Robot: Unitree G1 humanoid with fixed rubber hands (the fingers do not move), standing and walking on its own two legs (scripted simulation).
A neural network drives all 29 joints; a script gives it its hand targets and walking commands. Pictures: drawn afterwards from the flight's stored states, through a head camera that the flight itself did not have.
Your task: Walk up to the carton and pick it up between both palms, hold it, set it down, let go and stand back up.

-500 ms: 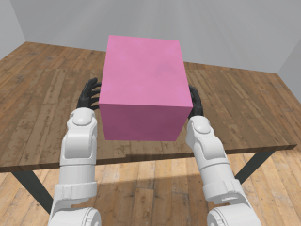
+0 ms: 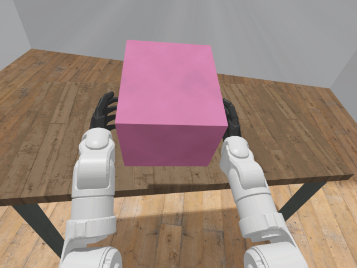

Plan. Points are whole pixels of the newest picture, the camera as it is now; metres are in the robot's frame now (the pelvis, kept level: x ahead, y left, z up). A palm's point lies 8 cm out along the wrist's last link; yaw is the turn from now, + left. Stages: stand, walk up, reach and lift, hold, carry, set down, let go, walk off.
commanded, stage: hold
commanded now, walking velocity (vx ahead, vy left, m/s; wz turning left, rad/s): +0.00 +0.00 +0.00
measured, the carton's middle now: (168, 104) +0.41 +0.01 +0.18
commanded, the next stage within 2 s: none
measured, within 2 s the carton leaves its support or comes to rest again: neither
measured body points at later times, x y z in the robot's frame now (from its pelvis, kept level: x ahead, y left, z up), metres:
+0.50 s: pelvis +0.00 +0.00 +0.00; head -0.01 +0.04 +0.45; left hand +0.36 +0.15 +0.16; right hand +0.36 -0.13 +0.15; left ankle +0.04 +0.13 -0.75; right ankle +0.00 -0.10 -0.75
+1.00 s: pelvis +0.00 +0.00 +0.00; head -0.02 +0.03 +0.45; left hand +0.37 +0.15 +0.16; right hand +0.36 -0.13 +0.15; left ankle +0.04 +0.13 -0.75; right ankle +0.00 -0.10 -0.75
